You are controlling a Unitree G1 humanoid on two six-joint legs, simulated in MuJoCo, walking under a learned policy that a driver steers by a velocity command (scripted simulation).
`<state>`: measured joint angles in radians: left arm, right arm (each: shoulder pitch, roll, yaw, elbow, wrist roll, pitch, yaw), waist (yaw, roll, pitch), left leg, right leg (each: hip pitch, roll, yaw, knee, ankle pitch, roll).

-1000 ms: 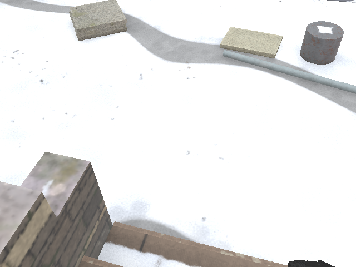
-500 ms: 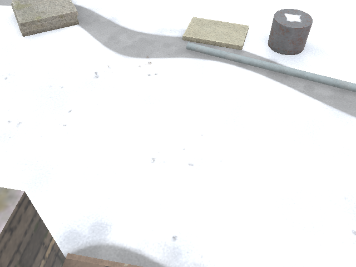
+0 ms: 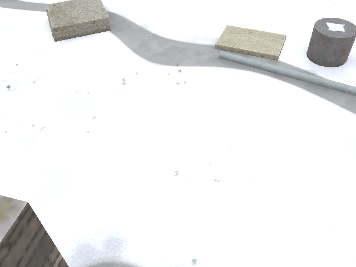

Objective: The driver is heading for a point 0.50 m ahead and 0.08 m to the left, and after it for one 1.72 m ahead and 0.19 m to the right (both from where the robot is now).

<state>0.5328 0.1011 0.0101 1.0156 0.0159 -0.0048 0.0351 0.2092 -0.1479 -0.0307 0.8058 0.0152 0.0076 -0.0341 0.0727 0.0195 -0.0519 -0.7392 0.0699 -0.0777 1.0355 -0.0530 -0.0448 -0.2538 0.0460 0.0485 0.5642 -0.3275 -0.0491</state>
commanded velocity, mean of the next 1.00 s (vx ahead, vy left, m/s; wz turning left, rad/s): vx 0.47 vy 0.00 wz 0.00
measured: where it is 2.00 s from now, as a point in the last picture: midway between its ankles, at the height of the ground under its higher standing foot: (171, 187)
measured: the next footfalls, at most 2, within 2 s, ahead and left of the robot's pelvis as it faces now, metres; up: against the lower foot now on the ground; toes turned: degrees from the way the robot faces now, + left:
left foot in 0.16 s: +0.12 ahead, +0.16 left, +0.00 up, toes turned +0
right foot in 0.66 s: +0.38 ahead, -0.01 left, -0.17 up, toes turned +3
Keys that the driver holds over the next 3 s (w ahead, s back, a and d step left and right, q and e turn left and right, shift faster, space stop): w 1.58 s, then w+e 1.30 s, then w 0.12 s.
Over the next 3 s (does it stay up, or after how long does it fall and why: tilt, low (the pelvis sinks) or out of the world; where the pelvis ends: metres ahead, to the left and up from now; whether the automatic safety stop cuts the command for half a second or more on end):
stays up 1.52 -0.04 -0.33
